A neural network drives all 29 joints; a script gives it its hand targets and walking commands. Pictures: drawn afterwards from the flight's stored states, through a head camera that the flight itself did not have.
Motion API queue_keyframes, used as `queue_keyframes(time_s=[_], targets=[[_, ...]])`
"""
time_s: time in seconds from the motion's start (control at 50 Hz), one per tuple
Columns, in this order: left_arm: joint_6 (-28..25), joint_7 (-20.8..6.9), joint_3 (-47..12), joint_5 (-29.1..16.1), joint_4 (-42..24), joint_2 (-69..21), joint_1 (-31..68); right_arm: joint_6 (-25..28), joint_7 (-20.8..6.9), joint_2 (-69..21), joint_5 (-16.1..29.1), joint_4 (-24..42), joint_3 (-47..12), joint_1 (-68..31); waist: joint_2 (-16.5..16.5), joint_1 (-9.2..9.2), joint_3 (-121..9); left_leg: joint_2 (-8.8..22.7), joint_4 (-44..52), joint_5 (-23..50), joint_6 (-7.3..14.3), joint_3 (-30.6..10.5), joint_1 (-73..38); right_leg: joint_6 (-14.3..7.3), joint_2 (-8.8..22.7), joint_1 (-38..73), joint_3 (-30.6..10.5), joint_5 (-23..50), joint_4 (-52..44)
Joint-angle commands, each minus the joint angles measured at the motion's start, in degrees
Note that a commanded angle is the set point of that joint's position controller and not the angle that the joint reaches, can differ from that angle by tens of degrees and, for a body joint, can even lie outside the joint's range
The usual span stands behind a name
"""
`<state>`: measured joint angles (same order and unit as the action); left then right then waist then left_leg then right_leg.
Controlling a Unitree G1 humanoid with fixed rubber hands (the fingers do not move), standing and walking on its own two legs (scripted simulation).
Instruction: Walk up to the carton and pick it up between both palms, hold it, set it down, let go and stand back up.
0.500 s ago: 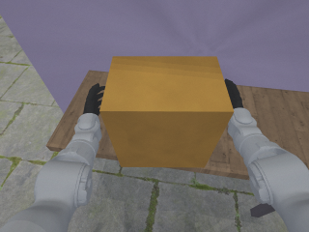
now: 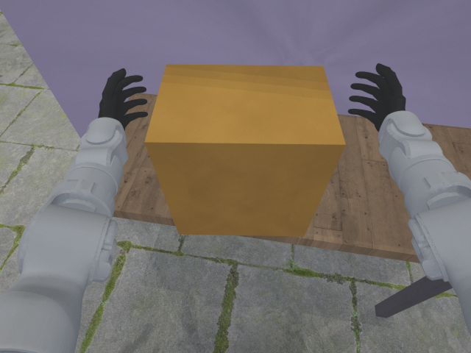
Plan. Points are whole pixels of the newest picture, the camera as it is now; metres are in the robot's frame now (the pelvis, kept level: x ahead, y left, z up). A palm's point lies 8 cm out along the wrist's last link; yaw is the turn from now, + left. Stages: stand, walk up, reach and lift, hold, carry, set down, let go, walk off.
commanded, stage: set down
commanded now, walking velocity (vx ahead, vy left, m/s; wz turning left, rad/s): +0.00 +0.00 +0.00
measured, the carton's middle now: (242, 159) +0.47 +0.03 +0.04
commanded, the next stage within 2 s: none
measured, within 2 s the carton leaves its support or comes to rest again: neither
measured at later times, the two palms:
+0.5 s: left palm (88, 73) +0.46 +0.25 +0.23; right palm (419, 72) +0.47 -0.22 +0.23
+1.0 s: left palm (83, 142) +0.40 +0.27 +0.15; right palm (393, 140) +0.42 -0.20 +0.15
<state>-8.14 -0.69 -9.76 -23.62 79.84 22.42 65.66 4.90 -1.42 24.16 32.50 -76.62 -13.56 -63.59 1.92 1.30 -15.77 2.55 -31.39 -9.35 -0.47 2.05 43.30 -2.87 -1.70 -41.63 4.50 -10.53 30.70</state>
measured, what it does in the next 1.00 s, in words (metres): stands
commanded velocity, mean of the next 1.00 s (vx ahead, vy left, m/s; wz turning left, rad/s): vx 0.00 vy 0.00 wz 0.00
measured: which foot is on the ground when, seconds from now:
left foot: down 0.00-1.00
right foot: down 0.00-1.00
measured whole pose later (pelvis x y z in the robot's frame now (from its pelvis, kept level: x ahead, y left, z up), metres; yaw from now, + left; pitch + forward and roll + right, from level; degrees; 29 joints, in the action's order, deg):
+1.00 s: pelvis +0.02 +0.01 +0.02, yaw +1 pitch +3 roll -1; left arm 17.5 -0.6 4.0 -14.0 36.7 22.6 36.3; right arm -10.1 1.5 20.3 22.9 -46.2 0.1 -38.7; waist 1.1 0.8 -4.0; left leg 1.3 -21.2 -8.9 -0.1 1.2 15.3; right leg -1.9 -1.8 -12.4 3.5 -8.7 18.0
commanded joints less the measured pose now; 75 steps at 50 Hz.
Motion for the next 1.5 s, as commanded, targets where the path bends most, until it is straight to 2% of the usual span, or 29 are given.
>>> queue_keyframes(time_s=[0.0, 0.08, 0.14, 0.24, 0.32, 0.42, 0.52, 0.6, 0.7, 0.86, 0.98, 1.12, 1.2, 1.34, 1.48], targets=[[1.3, 0.6, 2.0, 0.8, -8.5, 11.7, 24.8, -0.4, 1.2, 10.4, -0.9, 8.8, 3.1, -25.8, 1.4, 0.96, -30.2, -2.5, 3.0, 7.1, 1.2, -0.9, -13.6, 5.2, 1.5, 23.6, -4.3, 11.5, -3.6], [4.4, 0.9, 1.3, 1.1, -10.7, 10.9, 25.8, -2.7, 1.4, 11.3, -1.5, 7.7, 4.4, -25.9, -1.8, 0.12, -28.3, -2.0, 4.1, 9.4, 0.0, -1.5, -20.4, 4.2, 0.8, 20.9, -2.9, 10.5, -5.7], [7.2, 1.3, 0.8, 1.2, -14.6, 10.3, 26.2, -4.4, 1.0, 12.7, -1.2, 7.3, 5.2, -25.6, -4.3, -0.69, -27.6, -1.4, 4.2, 13.1, -1.0, -2.1, -27.5, 3.5, 0.0, 17.9, -1.6, 10.8, -7.4], [13.4, 1.4, 1.4, 1.5, -23.2, 10.0, 26.1, -7.7, 0.4, 14.8, -1.1, 10.9, 6.6, -25.7, -6.9, -1.31, -27.4, -1.0, 4.1, 19.2, -2.1, -3.0, -36.6, 2.8, -0.9, 17.5, -0.5, 13.7, -9.5], [19.0, 1.2, 3.1, 2.3, -27.4, 10.5, 24.5, -11.2, 0.1, 15.4, -1.3, 12.8, 7.6, -25.0, -6.3, -1.55, -23.2, -1.0, 5.1, 19.7, -1.8, -3.3, -38.9, 2.9, -1.2, 19.7, -0.6, 14.2, -11.1], [23.7, 0.8, 6.8, 4.2, -29.9, 12.0, 21.3, -14.8, 0.4, 13.9, -2.1, 17.2, 7.7, -23.6, -2.8, -0.38, -18.9, -1.8, 7.4, 17.3, 0.0, -2.6, -35.8, 3.9, -0.6, 27.2, -2.1, 16.0, -11.8], [25.5, 0.4, 10.3, 6.0, -31.9, 13.6, 17.3, -16.9, 1.2, 11.6, -1.9, 21.9, 6.7, -21.0, -0.1, 1.31, -17.9, -2.4, 9.5, 15.9, 1.6, -1.5, -32.2, 4.9, 0.1, 35.6, -3.8, 19.4, -11.3], [26.0, -0.2, 13.5, 8.1, -35.3, 13.3, 11.3, -16.9, 2.2, 10.3, -2.3, 26.1, 6.8, -16.0, 0.7, 1.50, -17.7, -2.8, 10.5, 17.4, 1.8, -0.9, -32.0, 5.3, 0.2, 41.2, -4.5, 24.0, -10.8], [25.8, -1.2, 16.4, 10.3, -42.7, 12.1, 3.8, -15.6, 3.6, 9.0, -4.3, 31.8, 9.4, -8.5, -0.3, 0.22, -15.7, -3.2, 10.6, 19.6, 1.0, -0.6, -35.5, 5.3, 0.0, 42.8, -4.2, 26.2, -11.1], [23.8, -0.4, 16.3, 9.8, -53.6, 9.2, -2.7, -12.9, 3.7, 7.9, -8.8, 40.0, 16.2, 0.4, -5.0, -2.01, -13.0, -2.7, 8.7, 18.8, -1.1, -1.2, -42.8, 3.7, -0.6, 33.7, -2.8, 16.3, -13.2], [22.3, 0.6, 15.3, 9.4, -55.1, 7.2, -7.5, -11.8, 2.0, 7.0, -10.8, 40.6, 18.1, 6.3, -5.4, -2.09, -10.1, -2.1, 9.0, 15.0, -1.2, -2.0, -44.0, 2.8, -0.6, 29.7, -2.5, 8.8, -14.0], [20.2, 0.6, 16.7, 11.3, -53.0, 5.3, -16.3, -9.6, 1.0, 5.0, -11.3, 41.9, 16.3, 13.8, -1.4, -0.19, -5.9, -2.6, 10.3, 13.3, 0.1, -1.8, -41.9, 3.2, -0.4, 32.1, -3.6, 7.5, -14.4], [17.4, 0.7, 17.0, 11.8, -52.7, 4.8, -19.0, -7.3, 0.8, 3.8, -11.6, 44.5, 15.6, 16.6, -0.4, 0.69, -4.1, -3.0, 10.9, 11.1, 0.8, -1.3, -40.1, 3.3, 0.0, 32.5, -4.3, 5.8, -14.4], [10.6, 1.4, 15.9, 11.9, -52.3, 3.4, -23.8, -3.0, 0.3, 2.2, -12.3, 45.7, 15.4, 23.5, -1.7, 1.25, -3.5, -3.0, 10.9, 9.4, 0.7, -0.9, -39.9, 2.8, 0.5, 31.0, -5.0, 3.3, -14.5], [5.4, 1.4, 14.8, 12.0, -54.7, 2.3, -30.6, 1.2, 0.4, 2.3, -13.1, 46.3, 16.0, 31.3, -3.1, -0.01, -4.4, -2.9, 9.6, 13.0, -0.3, -1.4, -42.3, 2.4, 0.3, 30.7, -5.0, 5.9, -14.2]])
